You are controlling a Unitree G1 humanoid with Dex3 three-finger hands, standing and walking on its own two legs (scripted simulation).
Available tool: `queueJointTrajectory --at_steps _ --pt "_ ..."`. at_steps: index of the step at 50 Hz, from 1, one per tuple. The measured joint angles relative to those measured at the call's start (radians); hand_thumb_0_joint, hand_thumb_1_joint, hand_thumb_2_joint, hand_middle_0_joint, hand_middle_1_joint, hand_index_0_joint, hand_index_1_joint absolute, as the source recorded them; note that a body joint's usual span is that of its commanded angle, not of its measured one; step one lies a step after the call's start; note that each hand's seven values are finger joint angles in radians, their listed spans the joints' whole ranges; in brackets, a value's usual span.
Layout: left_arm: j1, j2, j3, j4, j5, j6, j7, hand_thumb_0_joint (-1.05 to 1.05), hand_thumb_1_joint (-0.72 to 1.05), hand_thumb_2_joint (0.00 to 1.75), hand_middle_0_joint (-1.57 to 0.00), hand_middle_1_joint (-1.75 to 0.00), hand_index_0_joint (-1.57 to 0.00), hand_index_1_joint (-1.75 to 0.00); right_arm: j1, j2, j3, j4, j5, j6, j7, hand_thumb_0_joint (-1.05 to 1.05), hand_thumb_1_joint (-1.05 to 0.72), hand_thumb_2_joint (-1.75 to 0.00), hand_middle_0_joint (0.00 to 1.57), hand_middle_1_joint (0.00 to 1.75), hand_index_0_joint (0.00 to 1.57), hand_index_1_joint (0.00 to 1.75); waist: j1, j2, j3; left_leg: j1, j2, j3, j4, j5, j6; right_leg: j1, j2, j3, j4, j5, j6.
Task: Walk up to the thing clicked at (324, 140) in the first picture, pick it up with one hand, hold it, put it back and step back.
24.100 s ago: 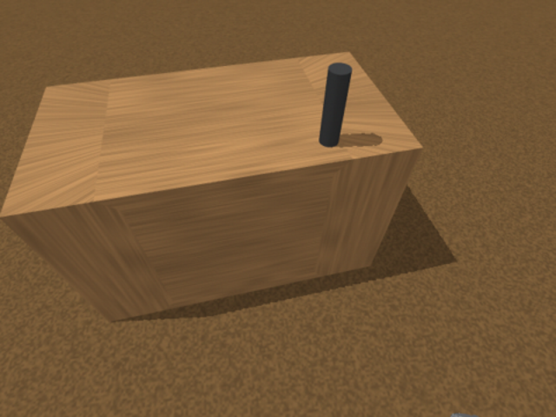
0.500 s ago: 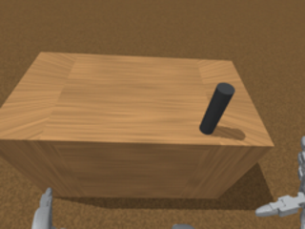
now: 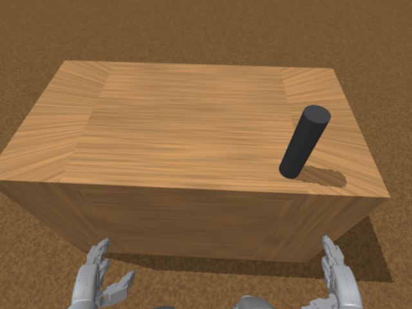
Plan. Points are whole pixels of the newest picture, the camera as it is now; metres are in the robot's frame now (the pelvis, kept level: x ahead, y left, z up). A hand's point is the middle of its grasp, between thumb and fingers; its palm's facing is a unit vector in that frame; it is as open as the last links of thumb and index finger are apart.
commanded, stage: home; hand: right
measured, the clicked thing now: (301, 146) +0.45 -0.22 +0.01
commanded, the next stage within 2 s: none
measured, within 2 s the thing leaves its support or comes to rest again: neither
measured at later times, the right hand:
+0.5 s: hand (296, 286) +0.16 -0.17 -0.09, palm faces +0.04 +0.96 -0.29, open 17.4 cm
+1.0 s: hand out of the picture +0.06 -0.26 -0.12, palm faces -0.05 +0.93 -0.37, open 17.5 cm
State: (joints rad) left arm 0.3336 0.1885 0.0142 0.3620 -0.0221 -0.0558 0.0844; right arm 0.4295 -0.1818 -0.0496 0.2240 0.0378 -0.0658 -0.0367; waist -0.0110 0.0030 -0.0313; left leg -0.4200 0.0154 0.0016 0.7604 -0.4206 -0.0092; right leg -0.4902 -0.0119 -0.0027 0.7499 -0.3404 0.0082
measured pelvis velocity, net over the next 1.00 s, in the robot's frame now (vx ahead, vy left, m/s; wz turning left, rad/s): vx -0.01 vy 0.00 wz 0.00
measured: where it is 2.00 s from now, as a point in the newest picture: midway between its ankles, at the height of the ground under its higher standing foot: outside the picture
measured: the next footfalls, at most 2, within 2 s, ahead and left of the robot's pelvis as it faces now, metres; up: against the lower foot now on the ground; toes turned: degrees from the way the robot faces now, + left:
none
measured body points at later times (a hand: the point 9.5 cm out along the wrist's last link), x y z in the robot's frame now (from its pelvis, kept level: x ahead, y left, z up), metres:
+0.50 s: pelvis +0.00 +0.01 -0.01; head +0.04 +0.01 +0.44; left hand +0.15 +0.25 -0.11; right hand +0.16 -0.22 -0.07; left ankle -0.02 +0.12 -0.71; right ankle +0.03 -0.12 -0.71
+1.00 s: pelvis -0.01 +0.00 +0.02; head -0.01 +0.00 +0.47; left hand +0.06 +0.29 -0.11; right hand +0.07 -0.30 -0.10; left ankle -0.02 +0.12 -0.71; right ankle +0.03 -0.12 -0.71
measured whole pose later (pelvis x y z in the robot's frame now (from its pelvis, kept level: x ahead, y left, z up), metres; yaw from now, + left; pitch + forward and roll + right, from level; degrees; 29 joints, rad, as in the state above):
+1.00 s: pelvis -0.01 +0.00 +0.02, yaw +0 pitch -3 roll +0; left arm 0.17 0.34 0.00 1.02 0.02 0.01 0.00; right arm 0.21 -0.35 0.01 0.98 -0.03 -0.03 -0.02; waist 0.01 -0.01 0.04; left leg -0.17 0.02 0.00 0.52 -0.30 -0.01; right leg -0.25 -0.01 -0.01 0.53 -0.23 0.00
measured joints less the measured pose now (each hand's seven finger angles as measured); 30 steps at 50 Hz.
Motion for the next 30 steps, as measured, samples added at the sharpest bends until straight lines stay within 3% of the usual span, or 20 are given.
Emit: queueJointTrajectory --at_steps 6,9,13,23,26,30 --pt "-0.006 -0.009 -0.023 -0.01 0.002 0.018 0.004 0.0 0.72 0.8 -0.18 -0.27 -0.18 -0.27 -0.072 -0.001 0.042 0.067 -0.008 0.029 -0.016 -0.01 0.53 -0.07 0.06 0.05 0.06 0.06 0.015 0.018 -0.008 -0.03 -0.009 0.001 0.029 -0.012 0.005 -0.033 -0.01 0.002 0.036 -0.016 0.005" --pt "-0.007 -0.016 -0.032 -0.011 0.004 0.016 0.0 0.01 0.8 0.84 -0.19 -0.28 -0.19 -0.28 -0.073 -0.003 0.042 0.045 -0.009 0.036 -0.023 -0.01 0.53 -0.07 0.06 0.05 0.06 0.06 0.019 0.01 -0.016 -0.028 -0.015 0.001 0.032 -0.015 0.006 -0.033 -0.015 0.003 0.045 -0.024 0.006" --pt "-0.038 0.0 -0.038 0.061 0.0 0.016 -0.002 0.01 0.85 0.87 -0.2 -0.29 -0.19 -0.29 -0.04 -0.015 0.028 0.008 -0.009 0.043 -0.049 -0.01 0.54 -0.06 0.06 0.05 0.06 0.06 0.024 -0.014 -0.029 -0.023 -0.023 0.0 0.038 -0.022 0.007 -0.031 -0.024 0.002 0.064 -0.039 0.007" --pt "-0.063 0.026 -0.017 0.144 -0.01 0.021 0.012 0.01 0.9 0.9 -0.2 -0.3 -0.2 -0.3 -0.016 -0.009 0.055 -0.03 -0.009 0.09 -0.066 -0.01 0.53 -0.07 0.05 0.05 0.06 0.06 0.012 -0.025 -0.011 -0.076 -0.023 0.005 0.09 -0.042 0.009 -0.083 -0.023 0.009 0.107 -0.052 0.01" --pt "-0.107 0.055 -0.021 0.249 0.063 0.027 -0.022 0.01 0.9 0.9 -0.2 -0.3 -0.2 -0.3 -0.086 -0.053 0.077 0.109 -0.077 0.051 -0.032 -0.01 0.52 -0.07 0.06 0.05 0.06 0.06 0.011 -0.02 0.02 -0.036 -0.018 0.01 0.089 -0.047 0.015 -0.043 -0.017 0.012 0.101 -0.051 0.004" --pt "-0.146 0.101 -0.013 0.363 0.073 0.054 -0.065 0.01 0.9 0.9 -0.21 -0.3 -0.2 -0.3 -0.131 -0.113 0.068 0.299 -0.088 0.047 0.002 -0.01 0.52 -0.07 0.06 0.05 0.06 0.06 0.023 -0.017 0.023 0.012 -0.01 0.002 0.082 -0.052 0.015 0.013 -0.01 0.003 0.082 -0.051 0.005"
